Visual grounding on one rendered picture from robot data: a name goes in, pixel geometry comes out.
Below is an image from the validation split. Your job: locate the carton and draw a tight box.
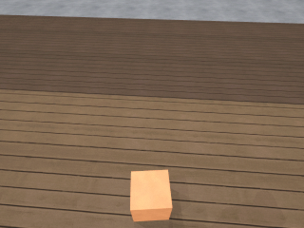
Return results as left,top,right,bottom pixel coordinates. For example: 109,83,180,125
130,169,173,222

